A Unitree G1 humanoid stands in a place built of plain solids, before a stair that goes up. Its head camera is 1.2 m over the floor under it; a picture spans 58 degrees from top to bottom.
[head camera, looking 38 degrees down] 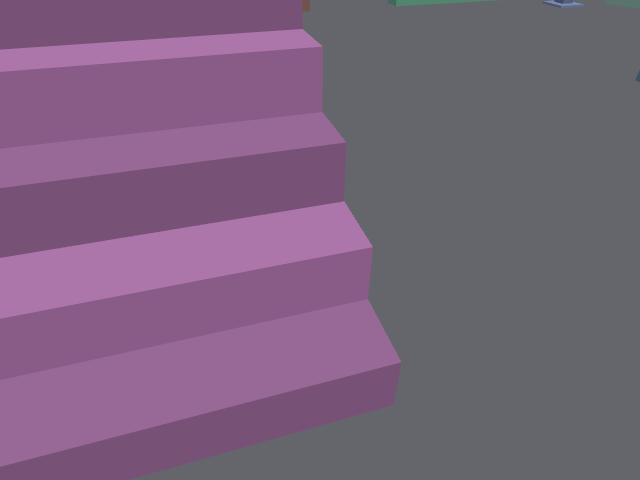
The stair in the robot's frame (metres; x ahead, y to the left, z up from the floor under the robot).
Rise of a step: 0.21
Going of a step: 0.25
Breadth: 1.60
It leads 17 degrees to the left of straight ahead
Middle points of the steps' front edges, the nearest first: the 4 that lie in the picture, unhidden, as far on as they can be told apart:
0.50 0.54 0.21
0.74 0.61 0.42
0.97 0.68 0.63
1.21 0.76 0.84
